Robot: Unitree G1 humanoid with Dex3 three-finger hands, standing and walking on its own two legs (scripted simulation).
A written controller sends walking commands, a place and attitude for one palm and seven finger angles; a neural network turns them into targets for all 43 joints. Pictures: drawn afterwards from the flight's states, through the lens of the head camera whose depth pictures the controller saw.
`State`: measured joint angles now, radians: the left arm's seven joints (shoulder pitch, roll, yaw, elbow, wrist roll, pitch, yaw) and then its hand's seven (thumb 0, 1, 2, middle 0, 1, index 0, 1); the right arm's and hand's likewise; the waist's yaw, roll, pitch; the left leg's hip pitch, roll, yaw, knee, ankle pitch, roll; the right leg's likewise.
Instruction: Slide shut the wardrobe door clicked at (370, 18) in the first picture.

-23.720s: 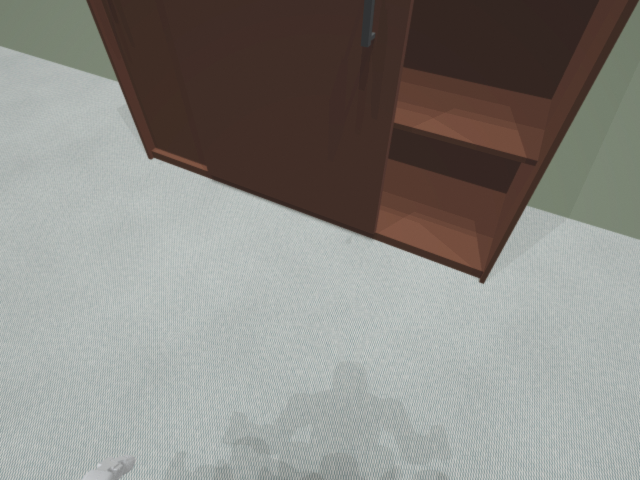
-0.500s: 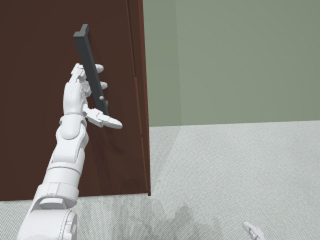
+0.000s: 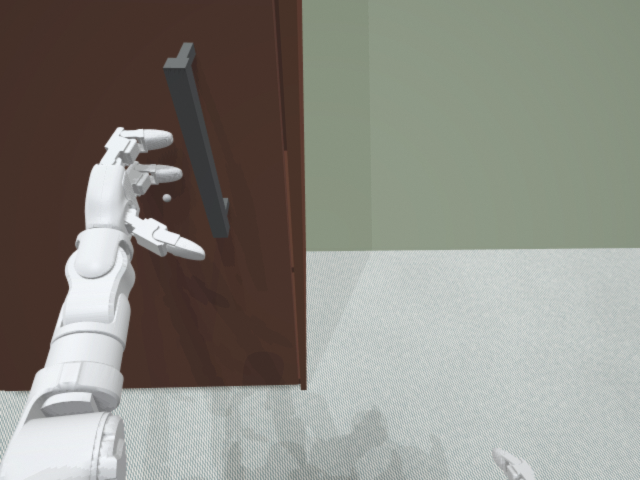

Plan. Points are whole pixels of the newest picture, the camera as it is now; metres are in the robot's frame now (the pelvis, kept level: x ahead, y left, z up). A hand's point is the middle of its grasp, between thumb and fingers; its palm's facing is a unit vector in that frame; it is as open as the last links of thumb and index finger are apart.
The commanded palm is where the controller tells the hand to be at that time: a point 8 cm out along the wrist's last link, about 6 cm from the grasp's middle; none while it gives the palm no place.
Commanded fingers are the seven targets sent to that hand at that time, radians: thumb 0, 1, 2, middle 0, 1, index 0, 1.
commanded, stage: slip the hand off the handle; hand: left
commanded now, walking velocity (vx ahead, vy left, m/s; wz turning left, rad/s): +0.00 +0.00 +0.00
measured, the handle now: (206, 153) +0.45 +0.17 +0.18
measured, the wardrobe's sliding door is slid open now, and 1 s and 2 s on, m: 0.00 0.00 0.00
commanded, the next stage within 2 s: draw the hand back to the body in 0.70 s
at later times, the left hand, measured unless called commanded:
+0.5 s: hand (139, 252) +0.32 +0.21 +0.15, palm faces +0.17 -0.98 -0.11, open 14.7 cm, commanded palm +0.28 +0.26 +0.15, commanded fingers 0.00 -0.55 0.20 -0.25 -1.15 -0.25 -1.15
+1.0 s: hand (127, 285) +0.27 +0.21 +0.15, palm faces +0.09 -1.00 -0.04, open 14.7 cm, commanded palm +0.23 +0.26 +0.16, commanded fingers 0.00 -0.55 0.20 -0.25 -1.15 -0.25 -1.15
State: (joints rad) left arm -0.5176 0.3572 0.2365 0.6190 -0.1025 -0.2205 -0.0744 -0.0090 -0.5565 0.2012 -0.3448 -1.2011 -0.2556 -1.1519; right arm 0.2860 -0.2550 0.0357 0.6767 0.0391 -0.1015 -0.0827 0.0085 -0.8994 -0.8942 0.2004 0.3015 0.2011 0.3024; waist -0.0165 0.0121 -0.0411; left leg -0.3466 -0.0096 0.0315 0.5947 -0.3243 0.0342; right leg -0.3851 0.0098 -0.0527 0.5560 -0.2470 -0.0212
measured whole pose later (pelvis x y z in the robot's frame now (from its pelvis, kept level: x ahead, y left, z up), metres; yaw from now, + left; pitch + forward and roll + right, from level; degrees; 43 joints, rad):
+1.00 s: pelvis +0.01 -0.01 +0.00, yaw +1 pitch -2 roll -1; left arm 0.03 0.31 0.25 -0.03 -0.31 0.14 -0.22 -0.01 -0.56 0.20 -0.25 -1.15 -0.25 -1.15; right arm 0.23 -0.25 0.07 0.65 0.07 -0.21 -0.12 0.01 -0.90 -0.89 0.20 0.30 0.20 0.30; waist 0.05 0.06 -0.07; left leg -0.20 -0.01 0.00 0.55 -0.32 0.02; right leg -0.23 0.01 -0.08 0.52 -0.26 -0.03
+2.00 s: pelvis +0.01 +0.01 +0.01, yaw +1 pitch -4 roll -1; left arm 0.45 0.35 0.32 -0.35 -0.09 -0.10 0.09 0.01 0.54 0.73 -0.22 -0.51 -0.22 -0.50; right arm 0.20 -0.22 0.02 0.65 0.00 -0.15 -0.06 0.01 -0.90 -0.89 0.20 0.30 0.20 0.30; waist 0.07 0.05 0.00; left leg -0.09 -0.02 0.02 0.46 -0.30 0.04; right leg -0.13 0.00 -0.06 0.43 -0.23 -0.01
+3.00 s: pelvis -0.03 +0.02 +0.00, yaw +0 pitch +0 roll -1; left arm 0.54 0.44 0.43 -0.48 -0.04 -0.20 0.12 0.02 0.88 0.90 -0.21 -0.30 -0.21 -0.30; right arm 0.21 -0.23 -0.01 0.55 0.00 -0.04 -0.09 0.01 -0.90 -0.89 0.20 0.30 0.20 0.30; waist 0.02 -0.01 0.02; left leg -0.28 -0.04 0.06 0.54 -0.26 0.07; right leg -0.33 -0.02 -0.03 0.51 -0.18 0.02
